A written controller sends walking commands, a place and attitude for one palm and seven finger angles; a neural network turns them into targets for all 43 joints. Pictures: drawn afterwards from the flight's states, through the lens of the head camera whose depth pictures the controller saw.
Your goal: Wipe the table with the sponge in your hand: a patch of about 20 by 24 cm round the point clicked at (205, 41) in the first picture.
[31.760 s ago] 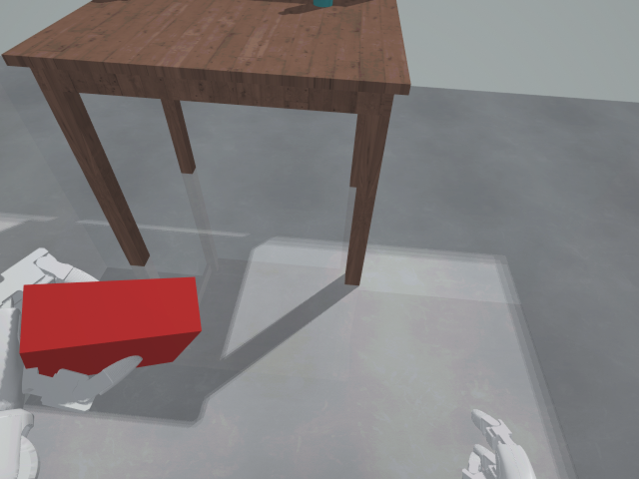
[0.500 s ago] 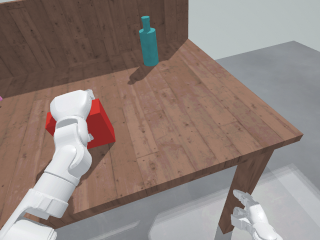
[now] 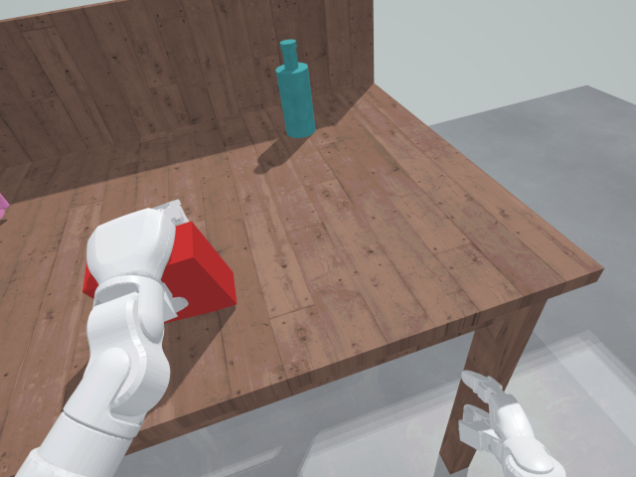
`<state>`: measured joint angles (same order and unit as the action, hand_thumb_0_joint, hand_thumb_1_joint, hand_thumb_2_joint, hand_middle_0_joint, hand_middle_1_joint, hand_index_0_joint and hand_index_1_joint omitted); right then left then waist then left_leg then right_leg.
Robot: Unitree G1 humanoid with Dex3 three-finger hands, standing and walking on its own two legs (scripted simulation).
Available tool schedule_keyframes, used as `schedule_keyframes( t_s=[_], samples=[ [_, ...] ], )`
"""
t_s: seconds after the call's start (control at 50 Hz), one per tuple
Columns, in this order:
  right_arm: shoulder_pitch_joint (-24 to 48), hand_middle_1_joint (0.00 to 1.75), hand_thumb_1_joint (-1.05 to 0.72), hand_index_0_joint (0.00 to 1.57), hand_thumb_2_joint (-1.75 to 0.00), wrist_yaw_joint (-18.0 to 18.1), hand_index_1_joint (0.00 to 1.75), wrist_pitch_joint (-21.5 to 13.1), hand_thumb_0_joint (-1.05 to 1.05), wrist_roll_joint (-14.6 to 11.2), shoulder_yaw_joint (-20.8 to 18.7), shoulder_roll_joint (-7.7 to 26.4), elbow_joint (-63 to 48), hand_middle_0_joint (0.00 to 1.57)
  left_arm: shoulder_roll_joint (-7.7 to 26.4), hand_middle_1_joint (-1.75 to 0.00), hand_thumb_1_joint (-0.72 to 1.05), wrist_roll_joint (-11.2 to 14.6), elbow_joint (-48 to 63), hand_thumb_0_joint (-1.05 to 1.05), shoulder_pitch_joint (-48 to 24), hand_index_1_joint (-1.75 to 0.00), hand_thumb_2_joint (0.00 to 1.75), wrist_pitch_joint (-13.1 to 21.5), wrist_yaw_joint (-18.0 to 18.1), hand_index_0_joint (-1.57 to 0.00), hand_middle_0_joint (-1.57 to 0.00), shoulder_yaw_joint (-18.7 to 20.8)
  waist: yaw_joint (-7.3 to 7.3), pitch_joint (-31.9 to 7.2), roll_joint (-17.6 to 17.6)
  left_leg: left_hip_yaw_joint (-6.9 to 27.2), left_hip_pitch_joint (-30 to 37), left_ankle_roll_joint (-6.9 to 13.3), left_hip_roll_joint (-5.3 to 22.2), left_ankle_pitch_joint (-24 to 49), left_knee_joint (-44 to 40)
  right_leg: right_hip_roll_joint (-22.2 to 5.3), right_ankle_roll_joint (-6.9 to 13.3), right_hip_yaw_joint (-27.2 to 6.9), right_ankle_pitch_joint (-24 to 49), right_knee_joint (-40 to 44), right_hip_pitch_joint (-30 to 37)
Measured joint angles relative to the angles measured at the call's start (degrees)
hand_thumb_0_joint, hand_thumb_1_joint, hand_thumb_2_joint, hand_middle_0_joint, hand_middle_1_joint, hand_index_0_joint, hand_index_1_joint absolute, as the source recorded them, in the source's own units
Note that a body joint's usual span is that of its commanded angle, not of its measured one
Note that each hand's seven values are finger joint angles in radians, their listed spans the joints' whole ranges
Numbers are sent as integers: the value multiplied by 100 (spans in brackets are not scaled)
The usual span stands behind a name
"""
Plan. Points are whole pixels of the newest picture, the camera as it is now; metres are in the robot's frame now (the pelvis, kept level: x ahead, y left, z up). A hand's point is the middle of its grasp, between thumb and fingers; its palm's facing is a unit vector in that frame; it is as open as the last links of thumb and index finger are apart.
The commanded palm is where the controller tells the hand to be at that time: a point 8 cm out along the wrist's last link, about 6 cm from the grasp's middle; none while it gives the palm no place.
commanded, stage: wipe back along the middle lane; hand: left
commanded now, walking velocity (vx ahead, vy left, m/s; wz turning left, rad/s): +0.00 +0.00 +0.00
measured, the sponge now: (176, 288) +0.30 +0.23 +0.11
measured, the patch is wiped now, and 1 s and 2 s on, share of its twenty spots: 0.65 0.70 0.70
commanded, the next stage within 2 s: slide across to the third lane in 0.50 s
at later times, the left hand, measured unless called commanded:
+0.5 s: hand (160, 299) +0.24 +0.20 +0.17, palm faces +0.35 -0.22 -0.91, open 9.6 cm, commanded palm +0.19 +0.18 +0.18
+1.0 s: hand (185, 297) +0.25 +0.18 +0.17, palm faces +0.29 -0.18 -0.94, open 9.6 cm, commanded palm +0.21 +0.15 +0.21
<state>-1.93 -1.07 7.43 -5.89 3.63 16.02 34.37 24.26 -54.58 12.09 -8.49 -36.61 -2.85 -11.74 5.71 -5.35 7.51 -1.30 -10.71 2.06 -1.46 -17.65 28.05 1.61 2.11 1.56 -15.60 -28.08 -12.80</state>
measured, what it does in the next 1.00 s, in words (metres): stands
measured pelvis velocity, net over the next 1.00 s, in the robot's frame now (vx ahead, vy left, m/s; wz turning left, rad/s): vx -0.03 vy -0.02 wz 0.01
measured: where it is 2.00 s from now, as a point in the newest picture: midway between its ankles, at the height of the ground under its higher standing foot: outside the picture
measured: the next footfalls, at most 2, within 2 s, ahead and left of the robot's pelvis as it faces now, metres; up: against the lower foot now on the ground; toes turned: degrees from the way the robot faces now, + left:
none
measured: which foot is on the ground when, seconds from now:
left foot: down 0.00-1.00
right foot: down 0.00-1.00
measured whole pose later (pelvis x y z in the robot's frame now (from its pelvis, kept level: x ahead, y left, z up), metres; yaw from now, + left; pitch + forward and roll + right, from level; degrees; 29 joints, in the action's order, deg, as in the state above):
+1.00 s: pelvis -0.03 -0.02 +0.00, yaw +1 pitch -4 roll +0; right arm -2.0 -0.6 5.8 -6.0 3.5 15.3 35.3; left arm 20.8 -52.4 16.3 -7.3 -38.3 0.4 -17.1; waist 6.7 -3.8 7.3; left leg -0.3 -8.9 0.7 -0.8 -15.6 28.2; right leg 2.2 3.6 2.7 -14.1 -28.6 -11.0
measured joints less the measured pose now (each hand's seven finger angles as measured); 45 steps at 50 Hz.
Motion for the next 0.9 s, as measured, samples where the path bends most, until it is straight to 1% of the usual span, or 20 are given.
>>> schedule_keyframes(
  t_s=[0.08, 0.22, 0.28, 0.5, 0.68, 0.84, 0.9],
  samples=[
    [59, 30, -91, 20, -90, -7, 30, 46, 1, -3, 22, -44, -23, 20, -87, -145, -42, 38, 220, 5, 119, -143, 106, -33, 78, -71, -67, 3, 42, 17, -24, 9, 9, -3, 1, -2, 28, 1, 4, 10, 1, -16, 17],
    [114, 30, -91, 19, -90, -45, 30, 132, 1, -1, 17, -84, -66, 20, -233, -145, -42, 33, 644, 5, 423, -142, 106, -36, 237, -71, -67, -33, 76, 26, -49, 11, 18, -6, 10, 3, 68, 8, 10, 14, 20, -30, 38],
    [110, 30, -91, 19, -90, -62, 30, 175, 1, 1, 21, -86, -80, 20, -270, -145, -42, 68, 842, 5, 586, -142, 106, -26, 287, -71, -66, -34, 87, 27, -60, -8, 34, -7, 15, 5, 74, 13, 14, -3, 25, -45, 43],
    [66, 30, -91, 19, -90, -69, 30, 278, 1, -6, 30, -106, -159, 20, -367, -145, -42, 200, 1253, 5, 969, -142, 106, -31, 499, -71, -66, -3, 58, 76, -108, -40, 84, -35, 54, 28, 111, 52, 45, -31, 62, -83, 79],
    [7, 30, -91, 20, -90, 5, 30, 254, 1, -17, 36, -94, -109, 20, -348, -145, -42, 230, 998, 5, 819, -142, 106, -87, 574, -72, -66, -20, 17, 110, -104, -30, 69, -77, 85, 75, 122, 81, 89, -17, 102, -102, 58],
    [-72, 30, -91, 19, -90, 46, 30, 52, 1, -22, -7, -50, 10, 20, -333, -145, -43, 199, 647, 4, 516, -141, 106, -172, 507, -73, -66, -233, 21, 122, -49, 43, 121, -108, 82, 117, 101, 75, 118, 54, 110, -90, 129],
    [-67, 30, -91, 19, -90, 66, 30, -45, 1, -28, -9, -47, 51, 20, -319, -145, -43, 196, 515, 3, 332, -140, 106, -203, 433, -74, -67, -352, 49, 140, -43, 72, 138, -119, 75, 146, 78, 68, 131, 83, 118, -84, 148]
  ],
)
